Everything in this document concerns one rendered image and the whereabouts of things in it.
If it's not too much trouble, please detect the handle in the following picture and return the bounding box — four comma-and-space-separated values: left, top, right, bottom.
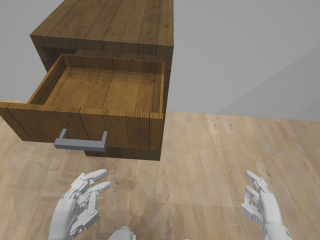
53, 128, 108, 152

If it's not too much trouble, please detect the cabinet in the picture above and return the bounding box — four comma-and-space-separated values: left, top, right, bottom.
30, 0, 174, 161

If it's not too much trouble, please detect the drawer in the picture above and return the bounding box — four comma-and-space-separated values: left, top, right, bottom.
0, 53, 165, 150

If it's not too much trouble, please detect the robot right forearm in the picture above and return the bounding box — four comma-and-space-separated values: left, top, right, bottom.
262, 223, 292, 240

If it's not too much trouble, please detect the left robot thigh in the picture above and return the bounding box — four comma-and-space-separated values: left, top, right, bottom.
108, 229, 136, 240

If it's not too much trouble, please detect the left robot shin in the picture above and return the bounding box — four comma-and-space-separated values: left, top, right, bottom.
120, 226, 130, 230

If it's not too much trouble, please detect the right robot hand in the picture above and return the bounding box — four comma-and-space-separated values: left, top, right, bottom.
241, 170, 283, 229

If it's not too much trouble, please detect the left robot hand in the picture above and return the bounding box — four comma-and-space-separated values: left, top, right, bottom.
48, 169, 111, 240

